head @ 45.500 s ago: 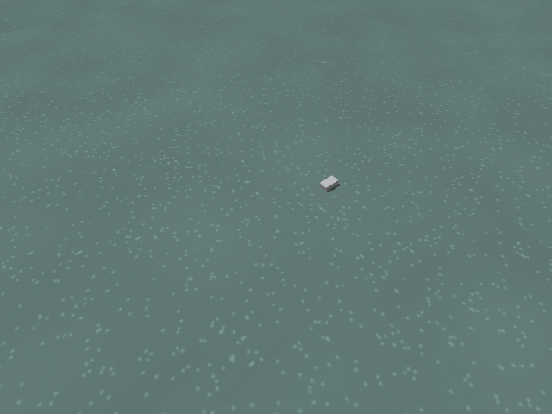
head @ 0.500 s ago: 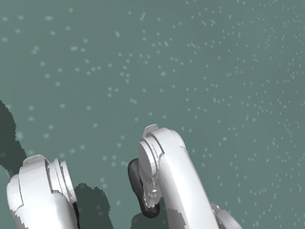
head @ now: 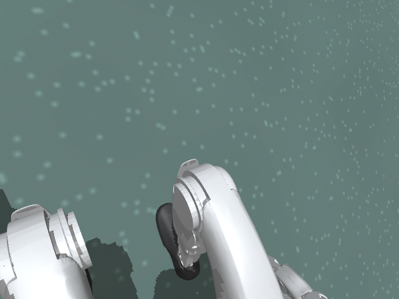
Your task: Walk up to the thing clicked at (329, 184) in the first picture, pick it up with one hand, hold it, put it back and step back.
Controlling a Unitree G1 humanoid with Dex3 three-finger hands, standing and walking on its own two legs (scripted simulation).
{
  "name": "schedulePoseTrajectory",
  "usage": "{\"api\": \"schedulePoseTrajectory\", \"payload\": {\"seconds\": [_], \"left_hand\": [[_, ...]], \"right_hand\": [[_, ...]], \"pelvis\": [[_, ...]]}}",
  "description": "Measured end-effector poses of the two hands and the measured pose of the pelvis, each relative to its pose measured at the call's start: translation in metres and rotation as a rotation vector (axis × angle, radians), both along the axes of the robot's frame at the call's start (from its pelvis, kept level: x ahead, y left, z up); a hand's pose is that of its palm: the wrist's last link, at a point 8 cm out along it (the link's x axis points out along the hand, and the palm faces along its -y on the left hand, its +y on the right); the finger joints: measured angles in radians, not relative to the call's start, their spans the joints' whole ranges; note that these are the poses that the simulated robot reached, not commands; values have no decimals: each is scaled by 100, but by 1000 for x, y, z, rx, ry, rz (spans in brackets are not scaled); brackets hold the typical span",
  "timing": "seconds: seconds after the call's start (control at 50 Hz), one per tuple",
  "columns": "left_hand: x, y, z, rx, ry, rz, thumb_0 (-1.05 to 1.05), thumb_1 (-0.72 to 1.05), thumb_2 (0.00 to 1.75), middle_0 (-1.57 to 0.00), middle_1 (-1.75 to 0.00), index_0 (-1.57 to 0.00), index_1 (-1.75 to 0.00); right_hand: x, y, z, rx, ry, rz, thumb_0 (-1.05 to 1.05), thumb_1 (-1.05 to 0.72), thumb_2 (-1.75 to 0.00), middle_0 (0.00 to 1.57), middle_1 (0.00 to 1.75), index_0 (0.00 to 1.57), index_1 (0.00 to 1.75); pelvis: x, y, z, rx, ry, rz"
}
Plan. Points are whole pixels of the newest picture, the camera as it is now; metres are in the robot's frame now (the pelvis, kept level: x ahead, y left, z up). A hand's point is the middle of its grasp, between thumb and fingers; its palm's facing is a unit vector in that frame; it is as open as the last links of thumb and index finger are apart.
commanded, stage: rest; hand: left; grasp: from above
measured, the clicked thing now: out of the picture +0.45 +0.35 -0.28
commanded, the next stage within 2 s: open in 0.32 s
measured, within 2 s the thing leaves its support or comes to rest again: neither
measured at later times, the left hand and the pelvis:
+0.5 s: hand out of the picture +0.44 +0.34 -0.25, palm faces -0.45 -0.16 -0.88, open 7.6 cm; pelvis +0.00 +0.00 +0.00, yaw -1 degrees
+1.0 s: hand out of the picture +0.44 +0.35 -0.25, palm faces -0.44 -0.16 -0.88, open 11.1 cm; pelvis +0.00 +0.00 +0.00, yaw -1 degrees
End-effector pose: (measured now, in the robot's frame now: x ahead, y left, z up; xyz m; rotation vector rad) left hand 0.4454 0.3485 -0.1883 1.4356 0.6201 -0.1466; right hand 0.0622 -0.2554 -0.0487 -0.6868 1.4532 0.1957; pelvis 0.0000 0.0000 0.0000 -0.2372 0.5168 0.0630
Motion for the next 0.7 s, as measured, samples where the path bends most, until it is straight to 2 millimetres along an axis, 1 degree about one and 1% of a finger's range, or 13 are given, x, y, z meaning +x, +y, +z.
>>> {"api": "schedulePoseTrajectory", "payload": {"seconds": [0.28, 0.48, 0.6, 0.7], "left_hand": [[0, -2, -7, -7, -3, -4, -1, 38, 2, -97, -15, -100, -12], [0, -1, -7, -5, -7, 3, -1, 38, 4, -96, -16, -99, -13], [-1, -2, -7, -4, -2, 3, -1, 37, 12, -89, -25, -92, -21], [0, -1, -8, 2, -4, 5, -1, 29, 24, -79, -36, -80, -32]], "right_hand": [[-1, 8, 3, 20, -4, 26, 0, -90, -89, 20, 30, 20, 30], [-3, 8, 6, 24, -11, 53, 0, -90, -89, 20, 30, 20, 30], [-7, 7, 8, 26, -9, 56, 0, -89, -89, 20, 30, 20, 30], [-8, 6, 8, 29, -7, 59, 0, -89, -89, 20, 30, 20, 30]], "pelvis": [[-2, 2, -1, -13, -16, -6], [-4, 3, -2, -18, -31, -10], [-5, 3, -2, -17, -39, -11], [-6, 2, -2, -16, -42, -14]]}}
